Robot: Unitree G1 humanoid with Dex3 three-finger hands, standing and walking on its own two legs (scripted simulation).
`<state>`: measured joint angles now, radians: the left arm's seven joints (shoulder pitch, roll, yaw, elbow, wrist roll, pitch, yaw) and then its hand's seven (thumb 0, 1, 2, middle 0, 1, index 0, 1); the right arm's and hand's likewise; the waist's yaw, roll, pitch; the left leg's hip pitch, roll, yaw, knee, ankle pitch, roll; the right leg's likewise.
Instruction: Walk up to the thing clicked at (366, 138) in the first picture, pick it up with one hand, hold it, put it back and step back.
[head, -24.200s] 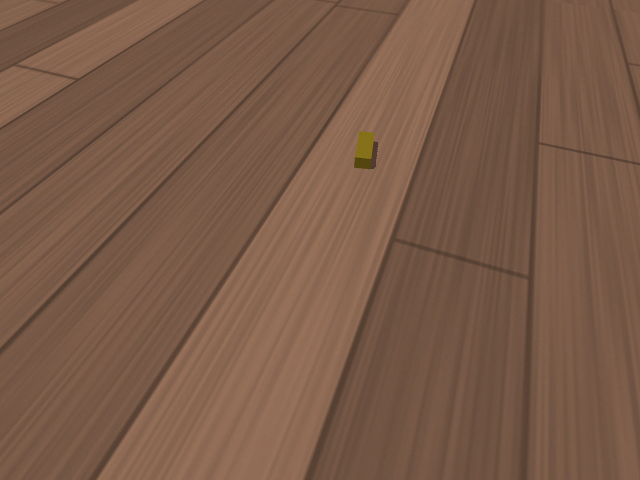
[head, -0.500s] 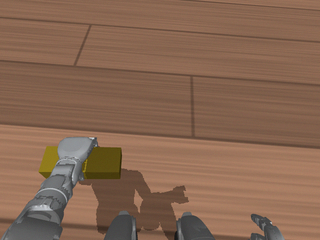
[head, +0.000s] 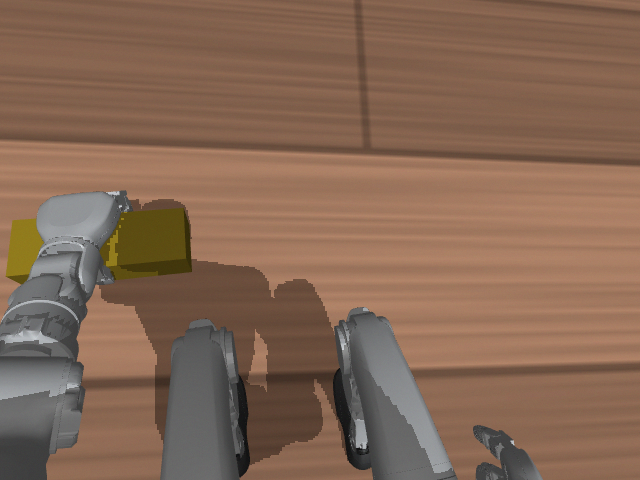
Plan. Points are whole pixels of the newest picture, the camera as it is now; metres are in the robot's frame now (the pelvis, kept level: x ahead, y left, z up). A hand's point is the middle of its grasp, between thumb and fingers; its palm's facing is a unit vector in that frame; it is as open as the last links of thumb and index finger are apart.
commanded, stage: crouch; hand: left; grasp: from above
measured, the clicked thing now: (108, 247) +0.43 +0.26 -0.18
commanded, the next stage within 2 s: lower in 0.86 s
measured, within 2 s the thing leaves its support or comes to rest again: neither
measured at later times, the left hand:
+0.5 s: hand (115, 247) +0.45 +0.28 -0.26, palm faces -0.45 -0.05 -0.89, open 10.6 cm
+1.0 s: hand (126, 249) +0.46 +0.28 -0.32, palm faces -0.44 -0.05 -0.90, open 10.6 cm
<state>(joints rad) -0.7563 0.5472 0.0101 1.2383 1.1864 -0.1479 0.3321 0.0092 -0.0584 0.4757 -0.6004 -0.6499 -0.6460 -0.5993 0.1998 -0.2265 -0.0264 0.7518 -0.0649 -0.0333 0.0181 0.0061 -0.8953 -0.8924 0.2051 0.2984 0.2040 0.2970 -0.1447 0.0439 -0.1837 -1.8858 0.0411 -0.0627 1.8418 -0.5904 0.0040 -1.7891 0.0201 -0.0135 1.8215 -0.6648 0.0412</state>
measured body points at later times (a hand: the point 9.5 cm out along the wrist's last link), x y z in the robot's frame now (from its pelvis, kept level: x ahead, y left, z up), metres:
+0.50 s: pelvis +0.00 +0.00 -0.09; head +0.24 +0.05 +0.28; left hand +0.47 +0.28 -0.21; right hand +0.05 -0.28 -0.21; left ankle +0.09 +0.12 -0.46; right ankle +0.07 -0.14 -0.46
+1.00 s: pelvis -0.01 -0.01 -0.15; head +0.23 +0.05 +0.22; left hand +0.48 +0.28 -0.27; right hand +0.02 -0.28 -0.26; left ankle +0.09 +0.12 -0.46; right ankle +0.07 -0.14 -0.46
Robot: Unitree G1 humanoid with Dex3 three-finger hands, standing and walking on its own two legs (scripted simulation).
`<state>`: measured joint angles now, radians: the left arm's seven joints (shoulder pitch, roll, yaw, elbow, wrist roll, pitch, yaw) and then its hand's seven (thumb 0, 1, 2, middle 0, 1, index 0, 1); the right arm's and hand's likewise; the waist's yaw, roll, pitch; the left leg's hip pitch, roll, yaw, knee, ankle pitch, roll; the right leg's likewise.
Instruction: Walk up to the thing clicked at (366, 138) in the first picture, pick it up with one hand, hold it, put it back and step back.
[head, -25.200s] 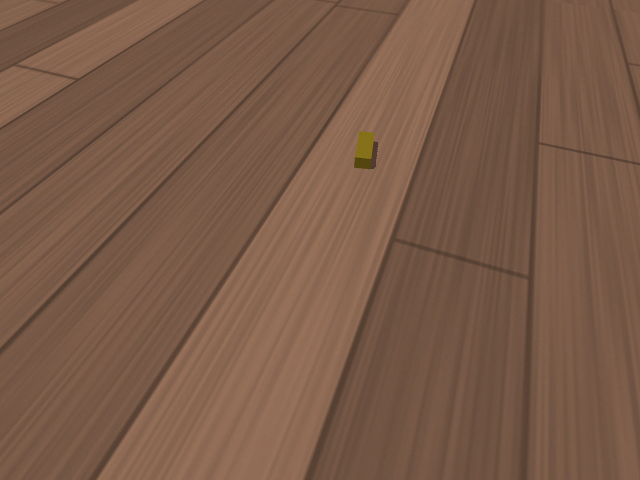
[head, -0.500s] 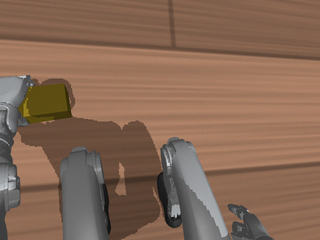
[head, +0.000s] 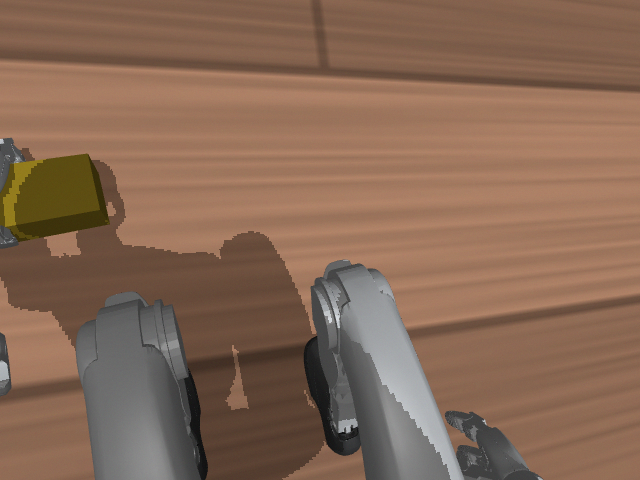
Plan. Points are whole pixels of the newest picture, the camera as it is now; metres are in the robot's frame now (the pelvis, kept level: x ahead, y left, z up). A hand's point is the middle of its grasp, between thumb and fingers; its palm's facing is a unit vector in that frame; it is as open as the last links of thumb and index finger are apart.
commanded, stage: lower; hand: left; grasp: from above
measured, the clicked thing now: (2, 206) +0.45 +0.33 -0.20
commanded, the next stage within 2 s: rest in 0.32 s
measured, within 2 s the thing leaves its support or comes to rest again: rests again in 1.14 s
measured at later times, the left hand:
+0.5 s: hand (14, 217) +0.44 +0.33 -0.23, palm faces -0.43 -0.11 -0.90, open 10.6 cm
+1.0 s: hand (34, 220) +0.45 +0.32 -0.26, palm faces -0.44 -0.13 -0.89, open 10.6 cm
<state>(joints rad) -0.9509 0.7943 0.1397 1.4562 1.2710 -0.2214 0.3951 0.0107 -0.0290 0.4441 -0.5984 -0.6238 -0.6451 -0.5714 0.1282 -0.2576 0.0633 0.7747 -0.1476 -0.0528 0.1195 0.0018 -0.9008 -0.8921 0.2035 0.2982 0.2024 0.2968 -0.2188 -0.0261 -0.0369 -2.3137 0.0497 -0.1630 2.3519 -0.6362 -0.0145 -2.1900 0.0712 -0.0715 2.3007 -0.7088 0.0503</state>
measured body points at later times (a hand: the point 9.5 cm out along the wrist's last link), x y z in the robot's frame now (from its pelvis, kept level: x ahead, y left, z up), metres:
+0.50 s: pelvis +0.01 +0.00 -0.03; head +0.26 +0.09 +0.33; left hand +0.46 +0.34 -0.18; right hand +0.07 -0.27 -0.13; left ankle +0.09 +0.14 -0.31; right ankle +0.10 -0.12 -0.31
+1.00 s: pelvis +0.01 +0.00 -0.04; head +0.27 +0.10 +0.31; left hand +0.47 +0.33 -0.21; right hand +0.06 -0.27 -0.12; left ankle +0.09 +0.14 -0.31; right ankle +0.10 -0.12 -0.31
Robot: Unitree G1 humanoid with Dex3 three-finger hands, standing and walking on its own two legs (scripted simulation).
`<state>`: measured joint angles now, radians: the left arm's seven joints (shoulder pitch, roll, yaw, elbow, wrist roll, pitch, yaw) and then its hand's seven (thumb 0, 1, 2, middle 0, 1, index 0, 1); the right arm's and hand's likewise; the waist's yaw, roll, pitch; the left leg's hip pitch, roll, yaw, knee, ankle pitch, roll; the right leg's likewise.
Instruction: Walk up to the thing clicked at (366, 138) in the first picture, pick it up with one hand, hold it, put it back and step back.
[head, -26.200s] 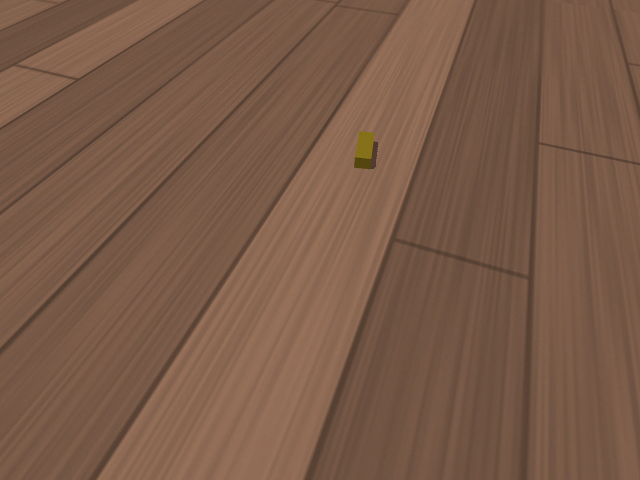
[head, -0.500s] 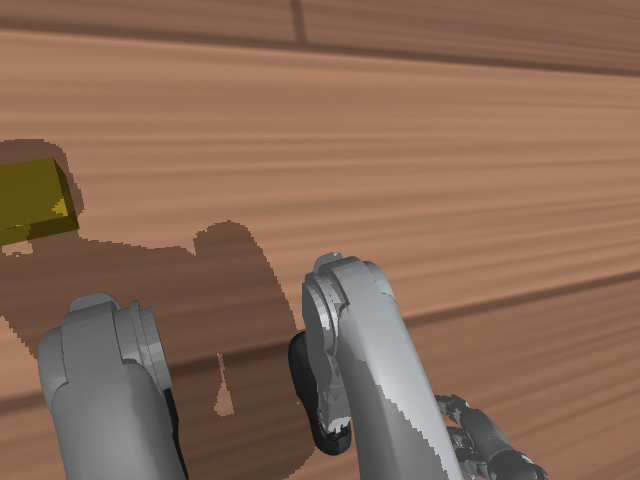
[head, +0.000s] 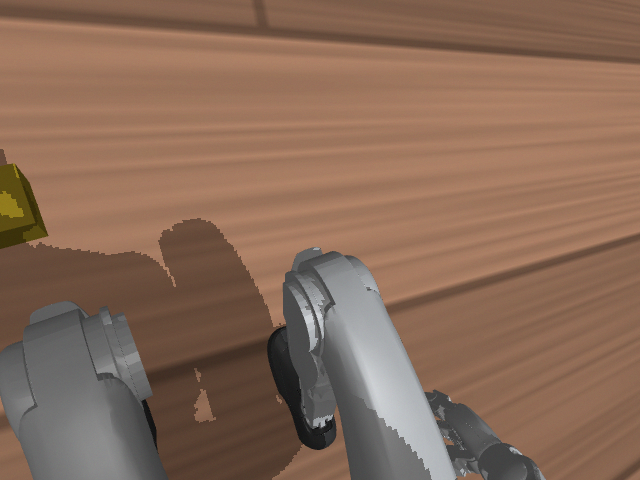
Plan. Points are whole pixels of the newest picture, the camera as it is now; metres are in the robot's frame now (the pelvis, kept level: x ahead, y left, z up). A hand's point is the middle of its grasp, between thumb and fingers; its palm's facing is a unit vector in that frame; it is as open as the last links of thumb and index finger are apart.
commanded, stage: rest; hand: left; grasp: from above
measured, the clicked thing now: out of the picture +0.42 +0.36 -0.26
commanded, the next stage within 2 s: open in 0.44 s
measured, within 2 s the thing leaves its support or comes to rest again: rests again in 0.14 s
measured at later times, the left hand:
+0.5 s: hand out of the picture +0.42 +0.36 -0.23, palm faces -0.41 -0.17 -0.90, open 10.6 cm
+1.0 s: hand out of the picture +0.42 +0.36 -0.23, palm faces -0.40 -0.16 -0.90, open 12.4 cm
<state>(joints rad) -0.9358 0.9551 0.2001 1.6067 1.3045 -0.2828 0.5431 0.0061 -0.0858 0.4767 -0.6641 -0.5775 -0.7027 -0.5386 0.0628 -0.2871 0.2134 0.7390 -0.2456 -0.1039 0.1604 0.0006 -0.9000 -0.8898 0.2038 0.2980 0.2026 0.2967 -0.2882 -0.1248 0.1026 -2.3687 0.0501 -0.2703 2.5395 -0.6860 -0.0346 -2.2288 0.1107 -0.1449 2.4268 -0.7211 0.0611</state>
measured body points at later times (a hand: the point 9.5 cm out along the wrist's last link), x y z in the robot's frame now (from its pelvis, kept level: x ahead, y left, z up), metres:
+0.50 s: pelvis +0.00 +0.00 +0.00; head +0.25 +0.14 +0.35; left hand +0.43 +0.37 -0.17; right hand +0.09 -0.25 -0.07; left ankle +0.07 +0.14 -0.27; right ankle +0.10 -0.12 -0.26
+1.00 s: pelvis -0.01 +0.01 +0.00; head +0.25 +0.14 +0.34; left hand +0.43 +0.37 -0.18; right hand +0.08 -0.25 -0.07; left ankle +0.07 +0.14 -0.27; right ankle +0.10 -0.12 -0.26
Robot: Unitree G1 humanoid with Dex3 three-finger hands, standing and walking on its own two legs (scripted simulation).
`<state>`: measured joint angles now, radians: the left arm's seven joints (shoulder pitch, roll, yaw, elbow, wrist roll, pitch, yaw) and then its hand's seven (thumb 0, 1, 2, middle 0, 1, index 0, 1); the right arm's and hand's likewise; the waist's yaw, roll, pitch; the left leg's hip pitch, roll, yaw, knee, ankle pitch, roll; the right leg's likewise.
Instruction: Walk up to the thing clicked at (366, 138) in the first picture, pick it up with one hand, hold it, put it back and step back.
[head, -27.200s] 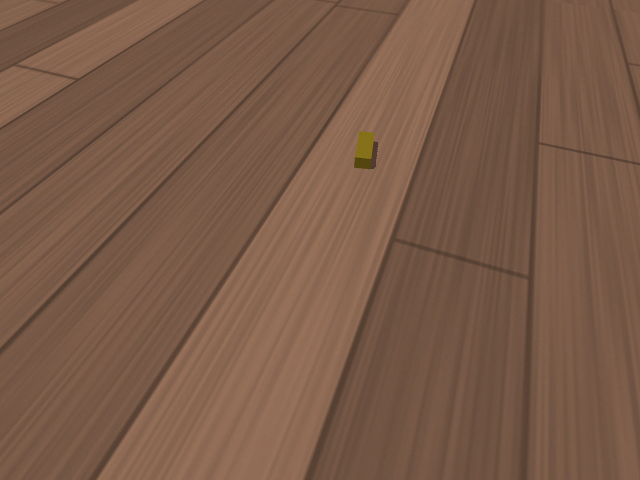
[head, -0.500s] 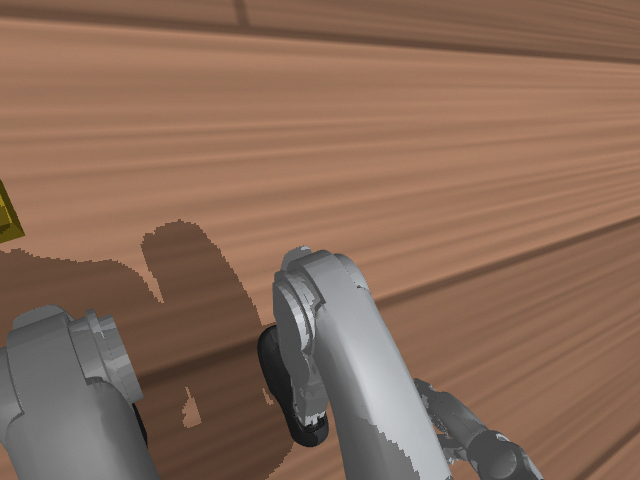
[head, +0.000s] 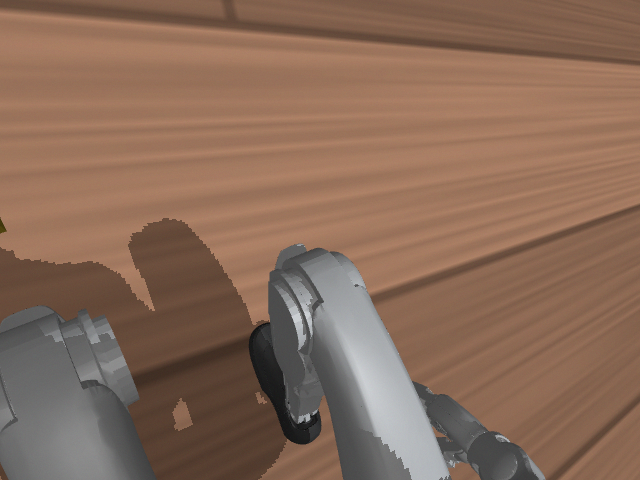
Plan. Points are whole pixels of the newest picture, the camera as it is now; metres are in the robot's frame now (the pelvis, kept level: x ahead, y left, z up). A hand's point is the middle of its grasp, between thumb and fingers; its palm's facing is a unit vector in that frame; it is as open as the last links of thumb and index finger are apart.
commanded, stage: open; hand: left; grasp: from above
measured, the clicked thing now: out of the picture +0.42 +0.37 -0.27
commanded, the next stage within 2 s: withdraw in 0.42 s
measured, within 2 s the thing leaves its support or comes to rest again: neither
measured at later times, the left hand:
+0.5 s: hand out of the picture +0.41 +0.37 -0.23, palm faces -0.41 -0.20 -0.89, open 14.2 cm
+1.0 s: hand out of the picture +0.41 +0.41 -0.09, palm faces -0.32 -0.07 -0.94, open 14.2 cm
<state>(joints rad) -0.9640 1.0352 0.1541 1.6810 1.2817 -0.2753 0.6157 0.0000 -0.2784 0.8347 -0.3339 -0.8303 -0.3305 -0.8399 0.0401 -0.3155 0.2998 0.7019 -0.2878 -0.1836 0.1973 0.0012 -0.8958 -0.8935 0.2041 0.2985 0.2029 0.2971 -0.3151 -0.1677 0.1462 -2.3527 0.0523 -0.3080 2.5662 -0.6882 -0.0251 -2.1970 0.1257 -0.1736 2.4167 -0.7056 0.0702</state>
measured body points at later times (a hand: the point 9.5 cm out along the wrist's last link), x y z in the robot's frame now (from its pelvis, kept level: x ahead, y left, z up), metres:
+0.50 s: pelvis +0.00 +0.00 +0.00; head +0.25 +0.14 +0.35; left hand +0.42 +0.38 -0.18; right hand +0.10 -0.25 -0.06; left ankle +0.07 +0.14 -0.26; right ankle +0.11 -0.12 -0.26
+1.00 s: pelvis +0.00 +0.00 +0.03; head +0.20 +0.10 +0.42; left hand +0.42 +0.41 -0.04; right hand +0.14 -0.24 -0.07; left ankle +0.07 +0.14 -0.26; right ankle +0.11 -0.12 -0.26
